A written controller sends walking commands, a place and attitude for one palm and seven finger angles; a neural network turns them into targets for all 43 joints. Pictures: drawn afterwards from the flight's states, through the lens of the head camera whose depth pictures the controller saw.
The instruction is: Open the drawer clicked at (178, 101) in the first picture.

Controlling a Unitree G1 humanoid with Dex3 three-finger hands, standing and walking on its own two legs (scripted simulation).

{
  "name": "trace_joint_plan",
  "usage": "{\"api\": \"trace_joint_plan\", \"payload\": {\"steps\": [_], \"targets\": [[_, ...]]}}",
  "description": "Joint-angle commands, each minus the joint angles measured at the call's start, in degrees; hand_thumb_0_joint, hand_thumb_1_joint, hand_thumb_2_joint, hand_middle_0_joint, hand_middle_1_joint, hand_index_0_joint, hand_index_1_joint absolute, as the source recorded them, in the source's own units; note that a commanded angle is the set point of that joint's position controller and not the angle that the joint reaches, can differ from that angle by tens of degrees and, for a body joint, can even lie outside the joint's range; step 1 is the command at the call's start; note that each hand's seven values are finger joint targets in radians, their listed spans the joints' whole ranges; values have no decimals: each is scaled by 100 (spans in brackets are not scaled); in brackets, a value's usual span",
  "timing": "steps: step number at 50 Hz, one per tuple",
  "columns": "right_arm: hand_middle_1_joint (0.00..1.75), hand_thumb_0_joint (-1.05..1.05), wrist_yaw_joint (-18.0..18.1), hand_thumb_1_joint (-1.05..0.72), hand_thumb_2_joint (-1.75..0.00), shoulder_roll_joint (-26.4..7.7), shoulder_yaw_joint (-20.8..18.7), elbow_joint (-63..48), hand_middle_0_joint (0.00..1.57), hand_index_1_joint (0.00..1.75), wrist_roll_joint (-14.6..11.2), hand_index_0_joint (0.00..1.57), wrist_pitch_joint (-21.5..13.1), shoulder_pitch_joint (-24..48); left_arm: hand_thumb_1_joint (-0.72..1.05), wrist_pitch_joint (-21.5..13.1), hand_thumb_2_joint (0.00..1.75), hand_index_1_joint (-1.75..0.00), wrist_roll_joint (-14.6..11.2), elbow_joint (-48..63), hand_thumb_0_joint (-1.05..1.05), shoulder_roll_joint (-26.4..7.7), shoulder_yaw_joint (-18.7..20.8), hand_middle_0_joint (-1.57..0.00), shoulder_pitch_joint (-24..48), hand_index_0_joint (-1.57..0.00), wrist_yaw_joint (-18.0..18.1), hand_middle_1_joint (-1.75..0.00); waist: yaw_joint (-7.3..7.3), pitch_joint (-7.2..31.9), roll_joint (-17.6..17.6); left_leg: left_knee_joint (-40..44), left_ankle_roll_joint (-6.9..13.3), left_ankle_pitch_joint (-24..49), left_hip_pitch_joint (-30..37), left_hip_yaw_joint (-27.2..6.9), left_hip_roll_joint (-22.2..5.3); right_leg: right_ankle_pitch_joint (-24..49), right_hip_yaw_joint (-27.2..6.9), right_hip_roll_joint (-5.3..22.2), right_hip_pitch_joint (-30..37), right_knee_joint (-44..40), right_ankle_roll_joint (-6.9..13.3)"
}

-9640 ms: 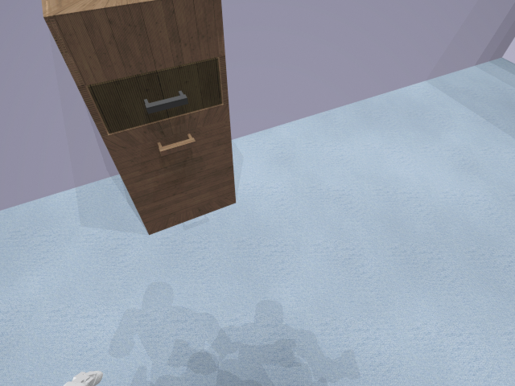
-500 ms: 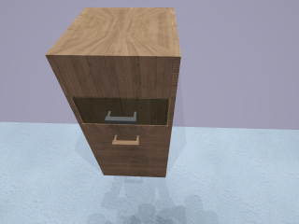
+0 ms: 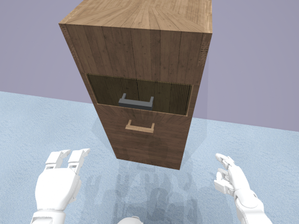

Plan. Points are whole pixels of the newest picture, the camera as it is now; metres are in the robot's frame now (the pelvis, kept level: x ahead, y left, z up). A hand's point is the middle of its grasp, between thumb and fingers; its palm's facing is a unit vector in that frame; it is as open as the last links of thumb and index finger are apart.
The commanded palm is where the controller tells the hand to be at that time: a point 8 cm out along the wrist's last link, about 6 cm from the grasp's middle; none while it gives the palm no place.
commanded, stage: raise the hand with hooked fingers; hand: left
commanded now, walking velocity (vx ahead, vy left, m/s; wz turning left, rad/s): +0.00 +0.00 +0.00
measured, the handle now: (136, 100) +0.53 +0.15 -0.04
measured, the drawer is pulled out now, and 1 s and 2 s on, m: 0.00 0.00 0.00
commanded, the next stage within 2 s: move the hooked fingers above the handle in 1.30 s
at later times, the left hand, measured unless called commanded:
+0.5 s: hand (76, 142) +0.27 +0.24 +0.08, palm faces +0.08 -0.11 -0.99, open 12.5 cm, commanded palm +0.25 +0.24 +0.14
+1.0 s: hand (64, 113) +0.32 +0.27 +0.13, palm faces +0.03 -0.09 -1.00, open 13.8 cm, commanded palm +0.29 +0.27 +0.19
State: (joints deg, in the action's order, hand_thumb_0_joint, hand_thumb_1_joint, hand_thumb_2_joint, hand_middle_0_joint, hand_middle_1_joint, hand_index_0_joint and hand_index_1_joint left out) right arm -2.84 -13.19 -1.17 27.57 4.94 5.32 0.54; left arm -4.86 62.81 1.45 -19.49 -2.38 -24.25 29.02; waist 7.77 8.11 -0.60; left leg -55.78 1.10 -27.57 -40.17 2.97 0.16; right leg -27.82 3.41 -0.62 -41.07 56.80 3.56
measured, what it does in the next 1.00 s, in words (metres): rises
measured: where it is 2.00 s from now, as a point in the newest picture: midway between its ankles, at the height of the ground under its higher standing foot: outside the picture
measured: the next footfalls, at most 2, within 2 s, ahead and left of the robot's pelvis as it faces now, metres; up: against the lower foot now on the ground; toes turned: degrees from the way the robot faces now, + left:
none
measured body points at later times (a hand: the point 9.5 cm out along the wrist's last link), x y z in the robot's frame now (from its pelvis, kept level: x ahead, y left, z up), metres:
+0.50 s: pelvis +0.01 +0.02 +0.04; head +0.04 -0.01 +0.49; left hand +0.26 +0.24 +0.13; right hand +0.19 -0.24 -0.07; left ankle +0.00 +0.11 -0.68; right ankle +0.00 -0.08 -0.68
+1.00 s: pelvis +0.01 +0.03 +0.06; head +0.02 +0.01 +0.51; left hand +0.31 +0.27 +0.19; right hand +0.20 -0.18 -0.05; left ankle +0.00 +0.11 -0.68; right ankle +0.00 -0.08 -0.68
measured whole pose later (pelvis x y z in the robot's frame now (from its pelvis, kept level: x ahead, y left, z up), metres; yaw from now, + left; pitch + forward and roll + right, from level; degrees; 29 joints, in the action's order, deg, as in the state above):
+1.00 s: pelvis +0.01 +0.03 +0.06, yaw -1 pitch +2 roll +0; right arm 0.7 -12.9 0.7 34.9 -0.7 7.8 -7.4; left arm -0.1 53.7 -6.7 -26.9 -3.7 6.8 4.1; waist 4.9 0.7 -4.0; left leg -28.6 3.5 -15.5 -15.4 3.6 2.3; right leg -15.1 2.0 0.2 -16.0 29.0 0.7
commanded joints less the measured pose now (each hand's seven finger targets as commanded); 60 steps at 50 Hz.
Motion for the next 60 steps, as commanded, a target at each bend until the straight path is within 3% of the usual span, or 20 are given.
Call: {"api": "trace_joint_plan", "payload": {"steps": [1,3,5,7,8,9,11,13,16,18,22,31,33,39,41,45,49,53,60], "targets": [[30,0,146,-90,-90,-547,-137,-738,20,30,-112,20,-84,-12,18,410,59,-76,-381,1372,0,-473,22,-25,519,-25,-211,-76,-532,1112,390,944,138,2027,1311,-373,216,2483,-943,-108,1238,-1465,-60],[30,0,206,-90,-90,-537,-24,-716,20,30,-215,20,-88,81,13,587,57,-80,-476,1123,0,-606,155,-25,239,-25,-480,-80,-395,858,580,1226,119,2071,1225,-380,190,2694,-1003,-126,1592,-1598,-57],[30,0,237,-90,-90,-493,19,-644,20,30,-233,20,-129,23,8,622,55,-82,-480,1179,0,-761,261,-26,246,-26,-619,-82,-295,916,616,1447,87,2092,1175,-299,210,2976,-1023,-50,2100,-1688,-87],[30,0,253,-90,-90,-469,50,-568,20,30,-232,20,-170,3,4,568,53,-86,-408,1115,0,-863,358,-26,333,-26,-677,-86,-260,775,522,1616,69,2113,1235,-275,195,2986,-968,-26,2201,-1770,-89],[30,0,253,-90,-90,-498,54,-529,20,30,-210,20,-174,33,1,516,52,-87,-337,1166,0,-1096,574,-26,462,-26,-652,-87,-209,768,501,1665,72,2155,1277,-295,189,2983,-1028,-40,2256,-1801,-58],[30,0,247,-90,-90,-474,36,-526,20,30,-198,20,-182,4,-1,466,51,-88,-296,1272,0,-1047,544,-27,539,-27,-617,-88,-196,859,296,1716,68,2236,1385,-280,193,3025,-1004,-15,2322,-1805,-55],[30,0,251,-90,-90,-484,-41,-462,20,30,-208,20,-198,-77,-6,390,49,-92,-336,1349,0,-1034,595,-27,764,-27,-545,-92,-247,934,71,1773,66,2336,1596,-277,188,3033,-946,-15,2316,-1867,-43],[30,0,281,-90,-90,-519,-116,-416,20,30,-200,20,-201,-96,-10,364,47,-94,-397,1435,0,-1141,743,-27,1041,-27,-460,-94,-280,1048,159,1816,84,2352,1704,-282,175,2961,-935,-14,2379,-1940,-47],[30,0,289,-90,-90,-569,-212,-338,20,30,-249,20,-223,-154,-17,399,44,-99,-496,1366,0,-988,604,-28,1177,-28,-423,-99,-335,1014,-7,1909,69,2485,1911,-270,158,2962,-802,-3,2299,-1994,-51],[30,0,293,-90,-90,-603,-238,-303,20,30,-293,20,-198,-83,-22,524,42,-102,-539,1232,0,-945,519,-28,1395,-28,-487,-102,-374,880,171,1993,79,2466,1952,-277,138,2782,-756,-14,2267,-2087,-63],[30,0,332,-90,-90,-646,-258,-260,20,30,-376,20,-175,-57,-31,737,38,-108,-556,1203,0,-1021,321,-29,1877,-29,-770,-108,-336,853,47,2233,77,2565,2269,-249,94,2602,-622,2,2379,-2252,-79],[30,0,373,-90,-90,-613,-137,-212,20,30,-479,20,-54,-7,-50,905,30,-120,-587,921,0,-1398,384,-30,3051,-30,-1392,-120,-289,543,-108,2706,48,2742,2664,-224,80,2540,-535,-21,2741,-2643,-73],[30,0,381,-90,-90,-626,-111,-180,20,30,-503,20,-22,-10,-50,933,30,-120,-629,702,0,-1460,431,-30,3257,-30,-1551,-120,-311,432,73,2794,53,2713,2673,-217,79,2543,-542,-42,2806,-2766,-88],[30,0,421,-90,-90,-602,-41,-138,20,30,-506,20,18,-40,-50,774,30,-120,-707,573,0,-1580,298,-30,4170,-30,-1961,-120,-381,501,-190,2934,41,2687,2899,-226,98,2448,-446,-16,2908,-2934,-90],[30,0,434,-90,-90,-623,-57,-104,20,30,-506,20,19,-96,-50,676,30,-120,-777,500,0,-1684,378,-30,4370,-30,-2073,-120,-382,522,-43,2963,51,2742,2923,-228,97,2507,-428,-23,2973,-2984,-100],[30,0,452,-90,-90,-650,-64,-50,20,30,-528,20,8,-177,-50,491,30,-120,-868,351,0,-1914,525,-30,4789,-30,-2220,-120,-381,583,-102,3051,27,2812,2946,-285,80,2476,-373,-21,3043,-3030,-92],[30,0,383,-90,-90,-683,-102,-82,20,30,-544,20,19,-272,-50,377,30,-120,-998,146,0,-1681,468,-30,4173,-30,-2373,-120,-294,556,53,3066,-2,3083,2890,-298,53,2602,-325,-23,3063,-3009,-94],[30,0,345,-90,-90,-733,-163,-139,20,30,-521,20,6,-290,-50,181,30,-120,-989,518,0,-1878,701,-30,4164,-30,-2286,-120,-230,720,-76,3068,-43,3219,2938,-360,19,2539,-339,-44,3043,-2972,-80],[30,0,353,-90,-90,-727,-239,6,20,30,-547,20,-42,-412,-50,89,30,-120,-905,653,0,-1985,824,-30,4381,-30,-1849,-120,-269,878,-269,3030,-94,3125,3030,-396,-2,2327,-309,-52,2820,-2907,-71]]}}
